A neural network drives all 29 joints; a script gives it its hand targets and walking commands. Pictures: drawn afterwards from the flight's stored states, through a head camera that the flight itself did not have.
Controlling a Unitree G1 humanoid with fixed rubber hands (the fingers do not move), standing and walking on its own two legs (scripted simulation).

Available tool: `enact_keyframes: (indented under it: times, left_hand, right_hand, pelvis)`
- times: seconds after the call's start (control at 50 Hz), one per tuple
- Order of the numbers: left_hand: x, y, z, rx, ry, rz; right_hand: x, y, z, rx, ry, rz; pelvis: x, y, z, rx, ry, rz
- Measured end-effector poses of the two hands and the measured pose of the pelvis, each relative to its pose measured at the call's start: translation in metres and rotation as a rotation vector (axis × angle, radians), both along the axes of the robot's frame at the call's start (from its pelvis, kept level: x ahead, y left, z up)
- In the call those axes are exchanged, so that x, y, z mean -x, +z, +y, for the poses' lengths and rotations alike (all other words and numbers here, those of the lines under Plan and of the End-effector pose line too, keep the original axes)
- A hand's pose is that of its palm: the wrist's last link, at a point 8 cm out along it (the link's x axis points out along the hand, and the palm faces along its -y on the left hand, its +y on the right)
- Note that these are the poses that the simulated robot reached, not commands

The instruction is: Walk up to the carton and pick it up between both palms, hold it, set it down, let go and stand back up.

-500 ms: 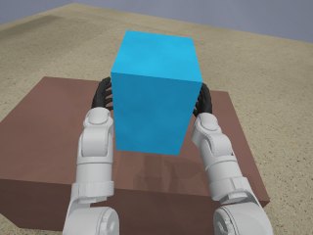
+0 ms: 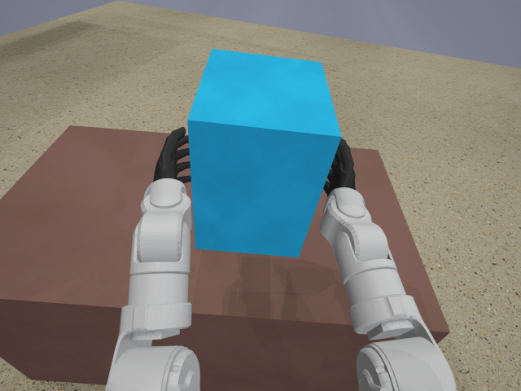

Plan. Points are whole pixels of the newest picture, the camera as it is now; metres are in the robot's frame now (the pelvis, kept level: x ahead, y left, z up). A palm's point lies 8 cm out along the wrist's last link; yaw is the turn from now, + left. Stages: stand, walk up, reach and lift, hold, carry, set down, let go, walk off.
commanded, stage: hold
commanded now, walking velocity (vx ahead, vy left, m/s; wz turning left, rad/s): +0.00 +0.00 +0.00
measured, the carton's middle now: (257, 157) +0.41 +0.00 +0.19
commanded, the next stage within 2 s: none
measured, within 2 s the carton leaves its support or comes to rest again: neither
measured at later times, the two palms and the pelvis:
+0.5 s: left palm (166, 185) +0.35 +0.13 +0.18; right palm (338, 189) +0.36 -0.12 +0.17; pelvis +0.00 +0.00 +0.00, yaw +0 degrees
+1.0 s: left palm (167, 184) +0.35 +0.13 +0.18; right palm (339, 189) +0.35 -0.12 +0.17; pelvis +0.00 +0.00 +0.00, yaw +0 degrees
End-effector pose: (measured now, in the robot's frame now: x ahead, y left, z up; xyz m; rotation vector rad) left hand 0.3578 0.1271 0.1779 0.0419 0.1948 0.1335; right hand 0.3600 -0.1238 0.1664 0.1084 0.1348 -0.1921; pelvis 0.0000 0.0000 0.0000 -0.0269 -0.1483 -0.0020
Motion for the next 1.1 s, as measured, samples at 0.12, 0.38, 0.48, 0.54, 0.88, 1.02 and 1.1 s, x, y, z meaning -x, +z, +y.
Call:
enact_keyframes:
  times: [0.12,0.38,0.48,0.54,0.88,1.02,1.1]
  left_hand:
    - [0.001,-0.003,0.0,0.005,0.006,0.01]
    - [0.006,-0.003,0.003,0.001,0.01,0.012]
    - [0.007,-0.001,0.003,0.004,0.013,0.009]
    - [0.007,0.002,0.002,0.007,0.012,-0.005]
    - [0.006,0.001,0.0,0.008,0.008,0.0]
    - [0.007,0.0,0.001,0.003,0.011,0.007]
    - [0.006,0.0,0.002,-0.001,0.009,0.011]
  right_hand:
    - [0.0,-0.002,0.0,0.001,0.006,0.009]
    - [0.005,-0.003,0.003,0.002,0.006,0.009]
    - [0.004,-0.001,0.003,-0.001,0.009,0.005]
    - [0.004,0.003,0.003,-0.005,0.008,-0.009]
    - [0.004,0.004,0.0,0.004,0.005,-0.007]
    - [0.005,0.003,0.002,-0.001,0.006,-0.001]
    - [0.004,0.001,0.002,-0.003,0.003,0.003]
  pelvis:
    - [-0.001,0.0,-0.002,-0.001,0.001,0.0]
    - [0.003,0.0,-0.002,-0.004,0.005,-0.008]
    - [0.004,0.0,-0.003,-0.005,0.001,0.0]
    - [0.004,0.0,-0.003,-0.005,0.004,0.003]
    - [0.003,0.001,-0.005,-0.004,0.008,0.0]
    - [0.004,0.0,-0.003,-0.005,0.005,-0.009]
    - [0.005,0.0,-0.002,-0.006,0.003,-0.003]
